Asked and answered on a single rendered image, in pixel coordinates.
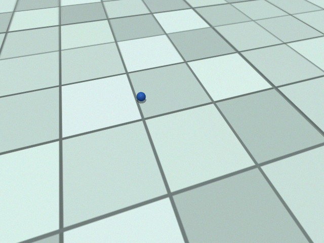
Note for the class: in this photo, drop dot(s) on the ball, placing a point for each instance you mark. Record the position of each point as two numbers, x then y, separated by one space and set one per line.
141 96

